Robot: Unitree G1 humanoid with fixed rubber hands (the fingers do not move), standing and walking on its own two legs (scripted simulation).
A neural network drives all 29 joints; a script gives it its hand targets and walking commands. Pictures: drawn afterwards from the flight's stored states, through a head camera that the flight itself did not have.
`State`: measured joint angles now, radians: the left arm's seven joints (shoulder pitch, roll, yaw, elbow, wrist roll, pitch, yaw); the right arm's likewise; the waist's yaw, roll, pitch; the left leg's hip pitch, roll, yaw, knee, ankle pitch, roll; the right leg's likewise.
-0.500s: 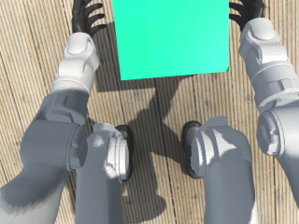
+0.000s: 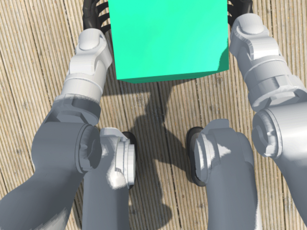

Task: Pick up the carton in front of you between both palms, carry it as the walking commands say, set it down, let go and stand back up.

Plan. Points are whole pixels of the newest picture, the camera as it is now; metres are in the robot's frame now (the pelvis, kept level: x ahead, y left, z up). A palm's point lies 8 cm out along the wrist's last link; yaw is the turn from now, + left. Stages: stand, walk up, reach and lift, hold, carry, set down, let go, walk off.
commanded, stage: reach and lift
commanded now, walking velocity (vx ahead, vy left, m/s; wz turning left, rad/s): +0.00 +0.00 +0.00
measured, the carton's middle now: (165, 37) +0.52 -0.04 -0.23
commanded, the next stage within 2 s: none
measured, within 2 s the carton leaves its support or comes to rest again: neither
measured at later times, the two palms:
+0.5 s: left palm (38, 13) +0.49 +0.10 +0.04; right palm out of the picture +0.48 -0.19 +0.04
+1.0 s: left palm out of the picture +0.46 +0.11 +0.19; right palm out of the picture +0.44 -0.18 +0.19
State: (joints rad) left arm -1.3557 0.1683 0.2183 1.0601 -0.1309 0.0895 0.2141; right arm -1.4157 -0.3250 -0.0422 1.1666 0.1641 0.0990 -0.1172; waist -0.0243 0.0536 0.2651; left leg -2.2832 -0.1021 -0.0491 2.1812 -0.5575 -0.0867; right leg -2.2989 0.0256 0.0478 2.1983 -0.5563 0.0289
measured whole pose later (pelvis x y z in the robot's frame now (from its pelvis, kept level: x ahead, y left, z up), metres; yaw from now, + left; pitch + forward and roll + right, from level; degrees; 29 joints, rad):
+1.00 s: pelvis +0.04 +0.01 +0.24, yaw -3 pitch +34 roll +1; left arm -0.67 -0.11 0.39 0.62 0.13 0.29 0.10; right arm -0.70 0.01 -0.34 0.67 -0.15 0.32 -0.04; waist -0.01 0.03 -0.23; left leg -1.50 -0.12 -0.11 1.43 -0.51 -0.05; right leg -1.53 0.09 0.11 1.43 -0.49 0.05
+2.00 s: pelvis +0.09 +0.01 +0.41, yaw -4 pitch -3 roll +0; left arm -0.32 -0.17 0.31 0.41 0.29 0.60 -0.01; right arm -0.30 0.16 -0.29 0.40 -0.29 0.63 0.00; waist 0.00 0.01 -0.02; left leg -0.18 -0.05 -0.15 0.48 -0.24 -0.01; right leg -0.20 0.05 0.14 0.47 -0.22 0.02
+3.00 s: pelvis +0.10 +0.00 +0.41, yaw -4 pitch -7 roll +0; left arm -0.27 -0.15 0.23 0.24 0.27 0.75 -0.01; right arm -0.25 0.15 -0.21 0.23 -0.27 0.77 0.00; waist 0.00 0.00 -0.01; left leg -0.04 -0.04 -0.14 0.36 -0.20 -0.01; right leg -0.05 0.04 0.13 0.36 -0.18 0.01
